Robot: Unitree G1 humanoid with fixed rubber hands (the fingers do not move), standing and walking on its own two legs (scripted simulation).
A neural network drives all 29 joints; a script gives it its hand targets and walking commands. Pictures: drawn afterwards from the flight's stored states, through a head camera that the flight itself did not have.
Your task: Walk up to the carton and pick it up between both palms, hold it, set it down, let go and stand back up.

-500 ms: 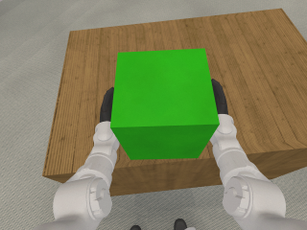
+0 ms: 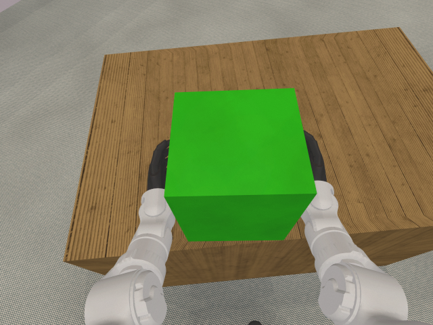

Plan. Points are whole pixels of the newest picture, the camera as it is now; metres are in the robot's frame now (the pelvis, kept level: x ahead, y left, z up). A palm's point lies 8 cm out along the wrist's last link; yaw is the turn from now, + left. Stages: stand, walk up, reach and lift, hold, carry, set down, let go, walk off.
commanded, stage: reach and lift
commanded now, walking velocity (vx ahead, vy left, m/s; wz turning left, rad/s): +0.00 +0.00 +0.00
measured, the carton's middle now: (234, 173) +0.40 -0.02 +0.00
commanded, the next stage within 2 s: none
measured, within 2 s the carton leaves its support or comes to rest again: leaves its support in 1.82 s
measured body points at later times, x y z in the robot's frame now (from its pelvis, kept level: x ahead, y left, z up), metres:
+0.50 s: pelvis +0.00 +0.00 +0.00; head +0.10 -0.01 +0.44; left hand +0.41 +0.13 +0.00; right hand +0.41 -0.17 +0.00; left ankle -0.02 +0.15 -0.74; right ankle +0.00 -0.10 -0.74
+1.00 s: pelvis -0.01 +0.00 -0.01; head +0.08 -0.01 +0.43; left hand +0.41 +0.13 -0.01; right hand +0.41 -0.17 +0.00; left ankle -0.02 +0.15 -0.74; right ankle +0.00 -0.10 -0.74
